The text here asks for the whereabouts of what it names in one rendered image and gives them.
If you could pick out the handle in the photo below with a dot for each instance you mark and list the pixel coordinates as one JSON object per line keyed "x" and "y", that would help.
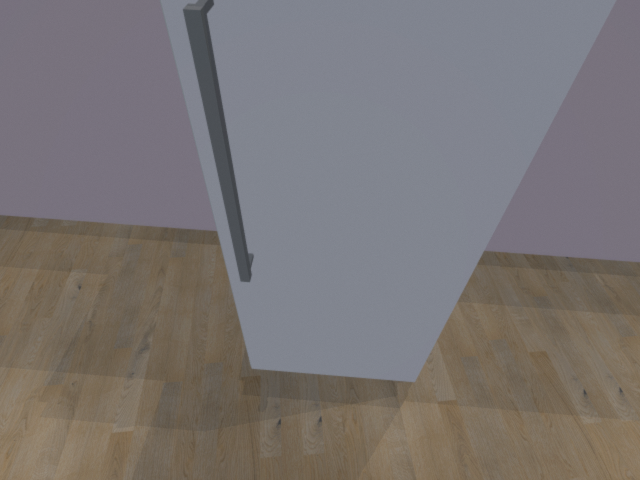
{"x": 200, "y": 41}

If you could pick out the fridge door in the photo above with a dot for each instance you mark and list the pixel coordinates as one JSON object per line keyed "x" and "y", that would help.
{"x": 376, "y": 145}

